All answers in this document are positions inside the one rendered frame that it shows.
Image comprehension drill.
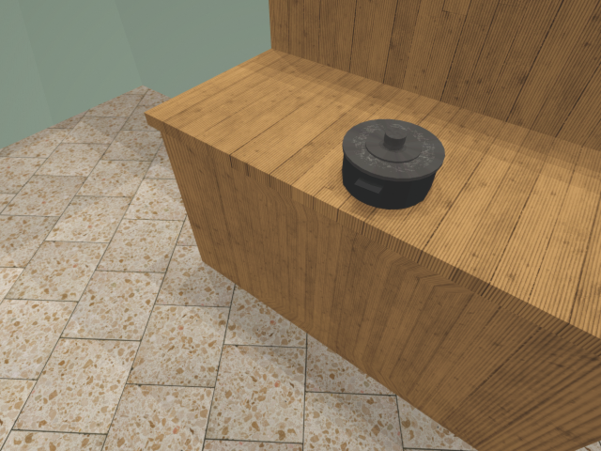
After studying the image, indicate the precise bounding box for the lid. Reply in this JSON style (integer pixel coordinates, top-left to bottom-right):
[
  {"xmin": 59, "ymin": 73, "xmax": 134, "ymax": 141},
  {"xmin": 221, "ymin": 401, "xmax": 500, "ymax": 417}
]
[{"xmin": 342, "ymin": 119, "xmax": 445, "ymax": 181}]

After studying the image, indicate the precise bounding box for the knob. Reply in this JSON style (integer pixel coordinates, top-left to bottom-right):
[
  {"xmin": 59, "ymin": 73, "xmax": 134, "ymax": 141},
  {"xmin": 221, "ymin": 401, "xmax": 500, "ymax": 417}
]
[{"xmin": 384, "ymin": 127, "xmax": 407, "ymax": 147}]

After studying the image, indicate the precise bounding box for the table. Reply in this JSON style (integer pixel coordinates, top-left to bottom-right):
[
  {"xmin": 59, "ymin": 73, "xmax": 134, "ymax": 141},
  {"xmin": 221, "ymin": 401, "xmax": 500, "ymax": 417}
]
[{"xmin": 144, "ymin": 0, "xmax": 601, "ymax": 451}]

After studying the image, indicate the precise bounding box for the pot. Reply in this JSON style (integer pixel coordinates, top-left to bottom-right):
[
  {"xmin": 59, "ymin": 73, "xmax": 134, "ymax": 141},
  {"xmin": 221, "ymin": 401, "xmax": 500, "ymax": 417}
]
[{"xmin": 342, "ymin": 154, "xmax": 437, "ymax": 210}]

